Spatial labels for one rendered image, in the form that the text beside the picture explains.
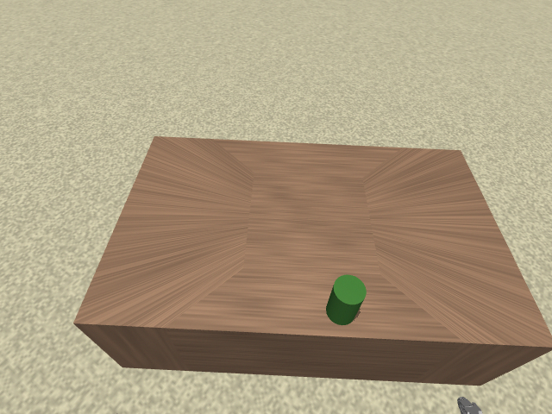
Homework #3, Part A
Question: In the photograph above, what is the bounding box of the can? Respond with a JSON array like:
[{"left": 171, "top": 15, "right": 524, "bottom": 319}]
[{"left": 326, "top": 275, "right": 367, "bottom": 325}]

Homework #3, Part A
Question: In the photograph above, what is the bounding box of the right robot hand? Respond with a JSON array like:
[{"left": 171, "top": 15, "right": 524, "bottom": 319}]
[{"left": 457, "top": 397, "right": 482, "bottom": 414}]

